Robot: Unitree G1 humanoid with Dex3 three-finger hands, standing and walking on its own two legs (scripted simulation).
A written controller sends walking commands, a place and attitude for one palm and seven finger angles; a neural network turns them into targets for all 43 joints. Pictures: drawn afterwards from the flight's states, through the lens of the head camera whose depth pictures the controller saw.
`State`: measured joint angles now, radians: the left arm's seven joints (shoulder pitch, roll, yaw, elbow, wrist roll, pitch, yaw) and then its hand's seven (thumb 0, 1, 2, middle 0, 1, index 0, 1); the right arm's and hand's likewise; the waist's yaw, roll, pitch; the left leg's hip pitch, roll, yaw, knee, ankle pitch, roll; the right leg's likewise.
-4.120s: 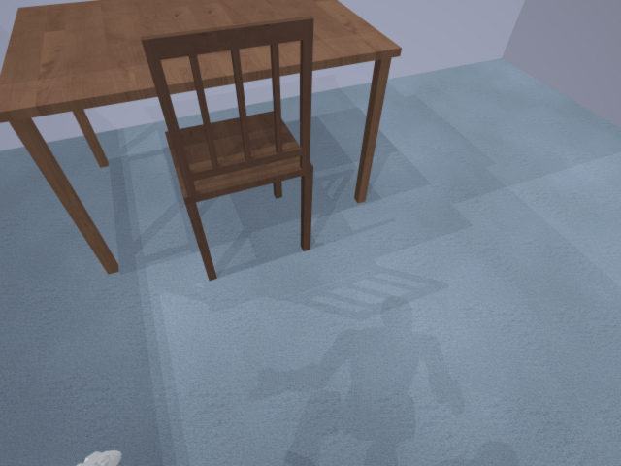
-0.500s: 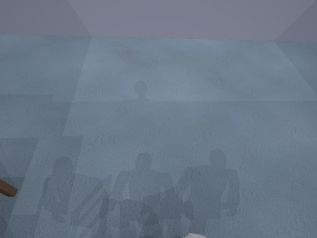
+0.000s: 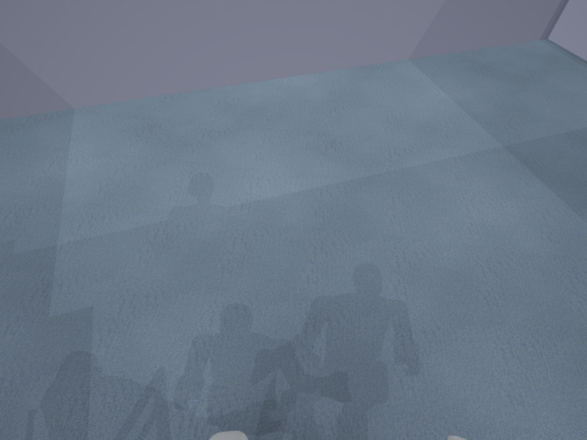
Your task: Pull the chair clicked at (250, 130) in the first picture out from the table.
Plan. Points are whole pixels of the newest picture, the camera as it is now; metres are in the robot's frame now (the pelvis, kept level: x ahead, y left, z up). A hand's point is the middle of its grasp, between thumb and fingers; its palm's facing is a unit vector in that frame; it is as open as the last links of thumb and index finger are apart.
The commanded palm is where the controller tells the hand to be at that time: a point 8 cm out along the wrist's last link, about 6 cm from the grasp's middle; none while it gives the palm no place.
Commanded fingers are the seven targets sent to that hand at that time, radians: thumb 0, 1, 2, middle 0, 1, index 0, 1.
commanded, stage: walk to a spot facing it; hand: left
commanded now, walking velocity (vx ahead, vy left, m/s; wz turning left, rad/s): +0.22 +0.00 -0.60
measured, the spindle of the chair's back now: out of the picture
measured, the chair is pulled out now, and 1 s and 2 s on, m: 0.00 0.00 0.00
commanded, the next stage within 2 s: turn to face it in 0.44 s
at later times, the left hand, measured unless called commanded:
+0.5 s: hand (214, 369) +0.25 +0.16 -0.17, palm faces -0.35 -0.91 -0.20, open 7.4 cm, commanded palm none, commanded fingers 0.00 0.90 0.90 -0.20 -0.30 -0.20 -0.30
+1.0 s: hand (233, 355) +0.29 +0.14 -0.19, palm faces -0.21 -0.97 -0.14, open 7.3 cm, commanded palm none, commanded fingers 0.00 0.90 0.90 -0.20 -0.30 -0.20 -0.30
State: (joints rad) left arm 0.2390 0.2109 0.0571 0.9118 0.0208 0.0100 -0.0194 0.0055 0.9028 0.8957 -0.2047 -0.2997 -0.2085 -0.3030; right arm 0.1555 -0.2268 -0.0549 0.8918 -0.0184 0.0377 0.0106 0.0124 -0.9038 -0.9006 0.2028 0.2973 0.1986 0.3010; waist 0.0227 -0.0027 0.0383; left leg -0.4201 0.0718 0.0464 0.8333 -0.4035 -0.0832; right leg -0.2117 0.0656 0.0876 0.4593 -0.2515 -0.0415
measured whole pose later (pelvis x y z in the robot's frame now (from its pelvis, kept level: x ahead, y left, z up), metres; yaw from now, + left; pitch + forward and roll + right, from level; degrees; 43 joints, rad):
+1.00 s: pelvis +0.14 +0.00 -0.02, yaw -13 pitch -1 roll -2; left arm 0.15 0.17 0.05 0.93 0.02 0.04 0.02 0.00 0.90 0.90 -0.20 -0.30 -0.21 -0.30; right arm 0.26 -0.16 -0.05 0.96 -0.02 0.04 0.01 0.01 -0.92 -0.90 0.20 0.30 0.20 0.30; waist -0.03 -0.04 0.05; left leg -0.36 0.04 0.12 0.69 -0.32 0.04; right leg -0.33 -0.08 -0.19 0.79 -0.47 0.03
